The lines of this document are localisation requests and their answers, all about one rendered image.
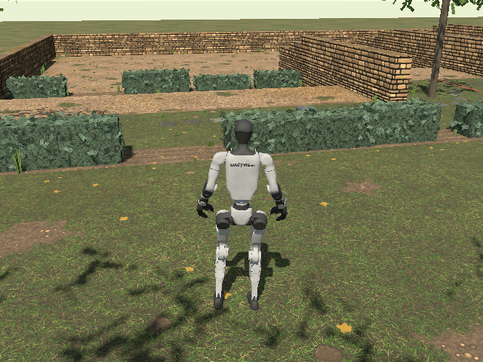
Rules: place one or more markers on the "robot shin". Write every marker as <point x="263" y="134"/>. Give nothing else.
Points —
<point x="254" y="273"/>
<point x="220" y="267"/>

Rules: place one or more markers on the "robot right upper arm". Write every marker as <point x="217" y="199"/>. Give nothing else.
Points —
<point x="266" y="160"/>

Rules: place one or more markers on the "left robot hand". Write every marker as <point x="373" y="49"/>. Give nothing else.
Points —
<point x="200" y="208"/>

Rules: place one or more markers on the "robot left shin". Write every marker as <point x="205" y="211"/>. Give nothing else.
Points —
<point x="220" y="267"/>

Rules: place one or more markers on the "robot right shin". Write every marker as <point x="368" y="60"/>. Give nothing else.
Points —
<point x="254" y="273"/>

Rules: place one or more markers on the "robot left upper arm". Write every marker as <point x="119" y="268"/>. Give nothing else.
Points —
<point x="218" y="159"/>

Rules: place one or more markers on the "right robot hand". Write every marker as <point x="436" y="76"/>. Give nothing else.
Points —
<point x="282" y="211"/>

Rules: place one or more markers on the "robot right forearm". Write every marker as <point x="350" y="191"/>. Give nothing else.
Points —
<point x="278" y="198"/>

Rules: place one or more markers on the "robot left forearm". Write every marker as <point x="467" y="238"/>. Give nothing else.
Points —
<point x="205" y="196"/>

